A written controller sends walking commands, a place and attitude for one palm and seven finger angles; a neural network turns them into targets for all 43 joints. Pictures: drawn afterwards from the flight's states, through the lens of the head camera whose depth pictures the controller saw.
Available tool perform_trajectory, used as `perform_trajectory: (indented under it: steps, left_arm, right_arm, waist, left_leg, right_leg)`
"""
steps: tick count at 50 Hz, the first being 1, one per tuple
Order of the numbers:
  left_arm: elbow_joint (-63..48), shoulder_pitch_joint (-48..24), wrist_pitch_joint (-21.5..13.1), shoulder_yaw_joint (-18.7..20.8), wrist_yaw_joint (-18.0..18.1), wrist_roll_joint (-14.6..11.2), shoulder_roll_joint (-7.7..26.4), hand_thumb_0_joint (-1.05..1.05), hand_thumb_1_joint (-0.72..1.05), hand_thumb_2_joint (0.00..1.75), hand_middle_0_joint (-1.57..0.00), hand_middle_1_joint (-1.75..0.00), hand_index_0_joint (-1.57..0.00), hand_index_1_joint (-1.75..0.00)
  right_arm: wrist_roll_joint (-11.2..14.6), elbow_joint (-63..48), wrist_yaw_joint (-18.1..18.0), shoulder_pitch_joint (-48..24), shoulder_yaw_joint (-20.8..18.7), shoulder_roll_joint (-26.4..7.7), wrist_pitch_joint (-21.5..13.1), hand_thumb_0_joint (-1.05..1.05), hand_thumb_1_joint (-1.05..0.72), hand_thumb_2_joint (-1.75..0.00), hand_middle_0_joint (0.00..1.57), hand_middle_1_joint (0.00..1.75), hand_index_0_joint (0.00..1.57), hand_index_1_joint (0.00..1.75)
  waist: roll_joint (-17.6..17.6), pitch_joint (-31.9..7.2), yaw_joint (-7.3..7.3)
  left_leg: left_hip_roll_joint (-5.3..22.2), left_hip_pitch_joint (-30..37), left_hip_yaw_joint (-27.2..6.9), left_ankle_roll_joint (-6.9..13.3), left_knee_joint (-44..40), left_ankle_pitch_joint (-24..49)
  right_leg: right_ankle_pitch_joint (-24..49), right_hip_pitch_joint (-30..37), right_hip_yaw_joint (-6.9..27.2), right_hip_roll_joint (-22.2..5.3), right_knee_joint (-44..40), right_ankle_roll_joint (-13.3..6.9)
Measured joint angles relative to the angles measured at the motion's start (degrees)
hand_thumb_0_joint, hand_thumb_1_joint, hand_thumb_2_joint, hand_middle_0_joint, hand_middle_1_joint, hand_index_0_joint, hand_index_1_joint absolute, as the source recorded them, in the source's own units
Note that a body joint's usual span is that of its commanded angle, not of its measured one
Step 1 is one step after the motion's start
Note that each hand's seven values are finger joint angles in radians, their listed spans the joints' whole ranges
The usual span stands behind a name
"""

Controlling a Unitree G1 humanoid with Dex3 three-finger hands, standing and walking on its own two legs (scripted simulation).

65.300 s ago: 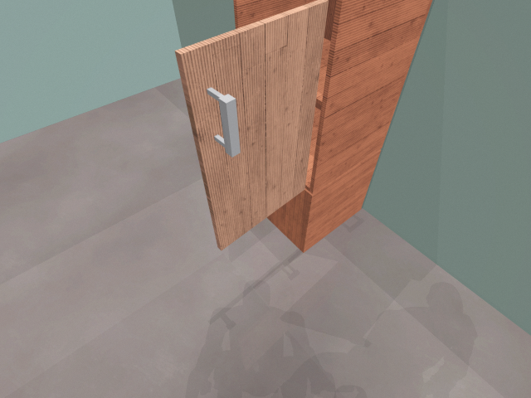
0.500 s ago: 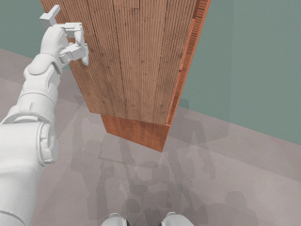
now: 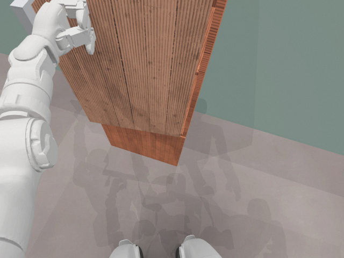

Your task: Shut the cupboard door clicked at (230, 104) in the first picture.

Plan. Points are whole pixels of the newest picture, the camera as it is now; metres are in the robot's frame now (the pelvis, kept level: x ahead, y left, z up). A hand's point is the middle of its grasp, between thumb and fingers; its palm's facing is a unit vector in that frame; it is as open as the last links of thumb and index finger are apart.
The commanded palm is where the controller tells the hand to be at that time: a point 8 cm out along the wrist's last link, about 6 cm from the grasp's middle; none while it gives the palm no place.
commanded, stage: push the door shut along its arc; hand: left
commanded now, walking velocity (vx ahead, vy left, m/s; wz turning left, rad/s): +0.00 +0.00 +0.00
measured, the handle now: (42, 27) +0.59 +0.18 +0.15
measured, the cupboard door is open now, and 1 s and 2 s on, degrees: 8 0 0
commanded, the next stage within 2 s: pull the fist back off the door in 0.24 s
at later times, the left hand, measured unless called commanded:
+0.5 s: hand (102, 20) +0.58 +0.06 +0.17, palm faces -0.02 -0.99 +0.14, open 3.1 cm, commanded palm +0.57 +0.10 +0.16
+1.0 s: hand (113, 42) +0.53 +0.05 +0.15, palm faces +0.03 -1.00 -0.02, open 3.1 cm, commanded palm +0.49 +0.09 +0.16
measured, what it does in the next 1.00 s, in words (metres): stands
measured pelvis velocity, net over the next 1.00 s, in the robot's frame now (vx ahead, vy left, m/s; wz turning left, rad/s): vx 0.01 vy -0.01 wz -0.01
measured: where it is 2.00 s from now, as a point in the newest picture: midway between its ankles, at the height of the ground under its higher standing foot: outside the picture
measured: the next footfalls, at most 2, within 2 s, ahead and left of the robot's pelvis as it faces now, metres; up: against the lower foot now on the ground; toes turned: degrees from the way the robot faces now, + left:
none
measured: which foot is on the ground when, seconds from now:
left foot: down 0.00-1.00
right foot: down 0.00-1.00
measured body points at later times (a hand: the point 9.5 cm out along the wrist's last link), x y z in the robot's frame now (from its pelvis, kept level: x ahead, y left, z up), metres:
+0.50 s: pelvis -0.01 +0.00 -0.01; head +0.13 +0.01 +0.42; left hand +0.58 +0.12 +0.16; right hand -0.05 -0.26 -0.12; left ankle +0.02 +0.11 -0.70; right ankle -0.02 -0.11 -0.70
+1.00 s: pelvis +0.01 -0.01 +0.01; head +0.08 -0.03 +0.46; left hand +0.52 +0.10 +0.16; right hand -0.05 -0.27 -0.11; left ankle +0.02 +0.11 -0.70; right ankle -0.02 -0.11 -0.70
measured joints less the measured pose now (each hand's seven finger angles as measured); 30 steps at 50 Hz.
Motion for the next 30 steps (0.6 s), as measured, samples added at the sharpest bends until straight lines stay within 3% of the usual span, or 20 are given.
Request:
perform_trajectory:
  steps: [18,20,24,27,30]
  left_arm:
    - [1.73,-7.48,1.57,-4.75,1.13,-0.61,-1.08,0.03,1.01,1.01,-1.30,-1.50,-1.30,-1.50]
    - [2.49,-8.27,2.73,-1.06,6.26,-0.98,-2.78,0.04,0.99,1.00,-1.30,-1.50,-1.30,-1.50]
    - [2.33,-9.00,3.26,4.51,22.87,0.59,-7.48,0.02,0.89,0.97,-1.30,-1.50,-1.30,-1.50]
    - [0.28,-7.15,0.88,5.38,33.48,6.09,-10.55,0.02,0.83,0.97,-1.30,-1.50,-1.30,-1.50]
    - [-0.76,-4.96,-2.01,3.19,38.13,10.84,-10.61,0.02,0.84,0.95,-1.30,-1.50,-1.30,-1.50]
  right_arm:
    - [-0.92,2.99,-0.37,-1.66,-0.28,-0.16,-2.73,0.00,-0.90,-0.90,0.20,0.30,0.21,0.30]
    - [-1.02,2.26,0.13,-0.86,-0.46,-0.12,-3.00,0.00,-0.90,-0.90,0.20,0.30,0.21,0.30]
    - [-2.87,0.68,3.11,1.15,-0.50,0.84,-3.28,0.00,-0.90,-0.90,0.20,0.30,0.20,0.30]
    - [-4.92,-0.16,5.92,2.93,-0.47,1.74,-3.00,0.00,-0.90,-0.90,0.20,0.30,0.20,0.30]
    - [-5.77,-0.44,7.86,3.41,-0.53,2.66,-2.03,0.00,-0.90,-0.90,0.20,0.30,0.21,0.30]
  waist:
    - [-0.19,0.33,-0.83]
    - [0.51,0.00,-0.57]
    - [0.86,-1.17,-0.53]
    - [1.11,-2.79,-0.44]
    - [1.44,-3.17,-1.17]
  left_leg:
    - [-0.26,-4.76,-1.11,-0.11,2.90,-0.37]
    - [-0.04,-5.58,-1.43,-0.21,3.22,-0.41]
    - [-0.12,-6.75,-1.60,-0.36,3.10,-0.07]
    - [-0.26,-7.79,-1.79,-0.52,3.59,-0.06]
    - [-0.11,-7.75,-1.61,-0.64,4.07,-0.30]
  right_leg:
    - [-0.83,-4.36,-1.07,-0.20,2.96,-0.26]
    - [-0.66,-4.87,-1.33,0.06,2.74,-0.22]
    - [-0.42,-6.03,-1.50,-0.01,2.72,-0.16]
    - [-0.72,-7.13,-1.69,-0.14,3.56,-0.33]
    - [-1.03,-7.32,-1.50,-0.04,4.33,-0.51]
